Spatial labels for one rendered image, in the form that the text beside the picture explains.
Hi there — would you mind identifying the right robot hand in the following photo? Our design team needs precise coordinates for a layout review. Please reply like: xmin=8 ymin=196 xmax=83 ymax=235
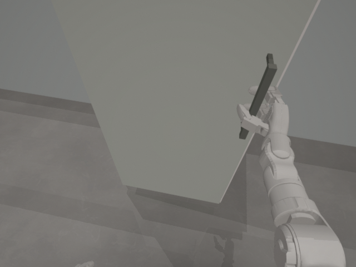
xmin=237 ymin=86 xmax=289 ymax=140

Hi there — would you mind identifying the right robot upper arm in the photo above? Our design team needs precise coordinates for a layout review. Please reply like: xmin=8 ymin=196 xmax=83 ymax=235
xmin=274 ymin=223 xmax=345 ymax=267

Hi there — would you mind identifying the fridge door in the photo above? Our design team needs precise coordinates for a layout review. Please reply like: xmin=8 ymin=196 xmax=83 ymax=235
xmin=51 ymin=0 xmax=318 ymax=204

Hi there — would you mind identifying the right robot forearm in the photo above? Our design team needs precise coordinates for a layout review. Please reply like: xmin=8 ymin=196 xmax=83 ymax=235
xmin=259 ymin=133 xmax=346 ymax=267

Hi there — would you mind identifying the handle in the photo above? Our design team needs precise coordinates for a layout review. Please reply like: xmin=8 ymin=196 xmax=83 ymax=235
xmin=239 ymin=53 xmax=277 ymax=140

